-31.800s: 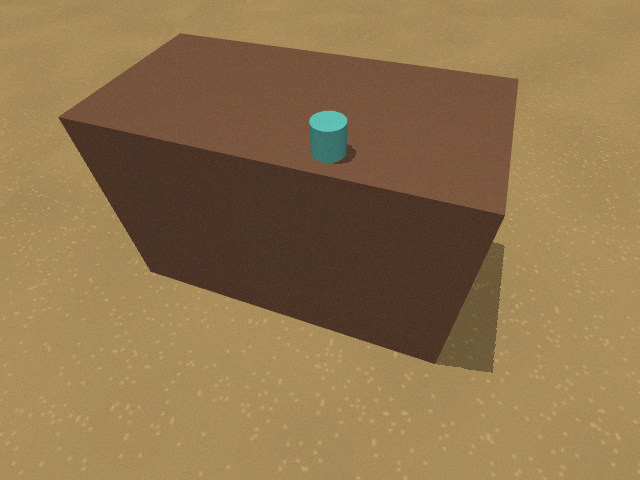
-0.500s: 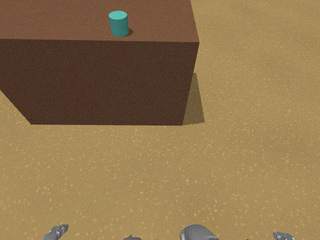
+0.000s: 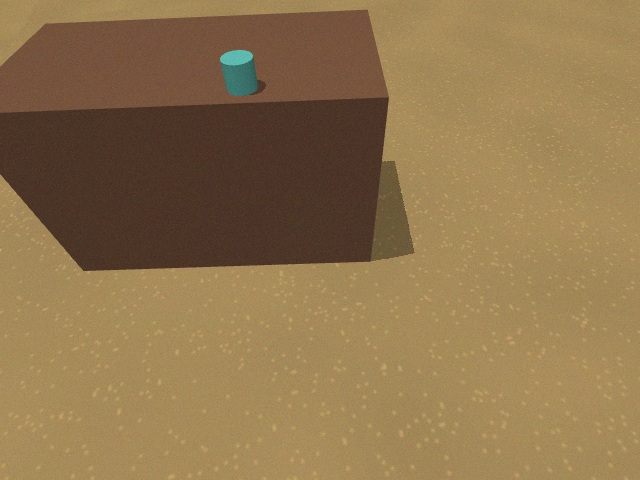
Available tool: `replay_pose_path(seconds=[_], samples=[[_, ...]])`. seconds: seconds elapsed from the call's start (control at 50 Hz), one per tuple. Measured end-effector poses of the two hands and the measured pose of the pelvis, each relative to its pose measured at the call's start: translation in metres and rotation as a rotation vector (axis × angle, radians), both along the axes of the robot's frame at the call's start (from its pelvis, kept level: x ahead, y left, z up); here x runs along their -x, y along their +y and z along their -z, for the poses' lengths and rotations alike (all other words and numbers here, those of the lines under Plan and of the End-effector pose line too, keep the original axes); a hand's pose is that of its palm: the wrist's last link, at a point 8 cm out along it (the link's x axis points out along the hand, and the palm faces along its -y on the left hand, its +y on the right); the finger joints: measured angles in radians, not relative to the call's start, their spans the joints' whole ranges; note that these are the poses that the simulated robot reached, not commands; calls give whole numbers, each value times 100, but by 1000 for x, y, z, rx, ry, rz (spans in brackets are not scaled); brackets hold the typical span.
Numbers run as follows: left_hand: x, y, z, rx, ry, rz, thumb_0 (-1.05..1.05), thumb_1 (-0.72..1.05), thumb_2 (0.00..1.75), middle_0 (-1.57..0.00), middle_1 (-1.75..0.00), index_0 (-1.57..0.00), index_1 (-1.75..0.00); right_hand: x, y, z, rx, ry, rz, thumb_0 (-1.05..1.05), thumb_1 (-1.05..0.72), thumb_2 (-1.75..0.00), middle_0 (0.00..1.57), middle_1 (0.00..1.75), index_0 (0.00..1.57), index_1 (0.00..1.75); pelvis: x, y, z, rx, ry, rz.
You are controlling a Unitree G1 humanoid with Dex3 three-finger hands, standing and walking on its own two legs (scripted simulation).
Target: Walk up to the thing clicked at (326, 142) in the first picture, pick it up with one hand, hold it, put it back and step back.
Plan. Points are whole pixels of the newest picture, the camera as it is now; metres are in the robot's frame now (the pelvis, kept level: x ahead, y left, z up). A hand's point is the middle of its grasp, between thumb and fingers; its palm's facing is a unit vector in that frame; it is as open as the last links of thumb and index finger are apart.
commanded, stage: step back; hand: left
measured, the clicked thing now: (239, 73) +1.07 +0.24 -0.02
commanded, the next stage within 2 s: stand in 0.56 s
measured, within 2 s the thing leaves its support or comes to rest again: neither
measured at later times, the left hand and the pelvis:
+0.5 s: hand out of the picture +0.15 +0.27 -0.15, palm faces +0.06 -0.94 -0.33, open 7.4 cm; pelvis +0.04 +0.01 +0.00, yaw +2 degrees
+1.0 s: hand out of the picture +0.09 +0.26 -0.14, palm faces +0.03 -0.94 -0.34, open 7.4 cm; pelvis +0.02 +0.00 +0.02, yaw +2 degrees
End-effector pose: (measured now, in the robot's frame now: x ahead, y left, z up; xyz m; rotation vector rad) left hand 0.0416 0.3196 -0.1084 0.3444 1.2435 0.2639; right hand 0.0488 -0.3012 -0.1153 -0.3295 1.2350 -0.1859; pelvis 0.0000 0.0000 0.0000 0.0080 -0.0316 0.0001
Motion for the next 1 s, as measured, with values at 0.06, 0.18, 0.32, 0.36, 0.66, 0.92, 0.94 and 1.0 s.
replay_pose_path(seconds=[0.06,0.18,0.32,0.36,0.66,0.92,0.94,1.0], samples=[[-19,0,-4,-1,-25,26,1,90,90,-20,-30,-20,-30,1,2,-3,-7,0,11,1,-90,-90,20,30,20,30,-4,-3,-3,7,2,7],[-54,-14,-7,-18,-117,40,0,91,90,-20,-30,-20,-30,-12,-12,7,-7,7,29,1,-90,-90,20,30,20,30,-12,-14,3,28,-14,-9],[-76,-23,-7,22,-152,26,0,90,90,-20,-30,-20,-30,-47,-10,4,10,-10,-13,1,-90,-90,20,30,20,30,-29,-7,1,12,1,-40],[-83,-20,-3,36,-159,16,0,90,90,-20,-30,-20,-30,-53,-7,4,25,-11,-25,1,-90,-90,20,30,20,30,-33,-2,3,7,-1,-49],[-87,-6,3,62,-83,-14,0,91,90,-20,-30,-20,-30,-104,23,-14,11,-81,-55,1,-90,-90,20,30,20,30,-44,10,-8,15,-4,-30],[-52,-15,-5,65,-35,-10,0,91,90,-20,-30,-20,-30,-101,24,-20,-25,-113,-58,1,-90,-90,20,30,20,30,-30,6,-17,10,-30,-27],[-49,-16,-6,64,-33,-10,0,91,90,-20,-30,-20,-30,-98,23,-19,-26,-108,-55,1,-90,-90,20,30,20,30,-29,5,-17,10,-31,-27],[-42,-17,-6,62,-27,-10,0,91,90,-20,-30,-20,-30,-87,19,-18,-25,-89,-47,1,-90,-90,20,30,20,30,-24,3,-18,9,-33,-27]])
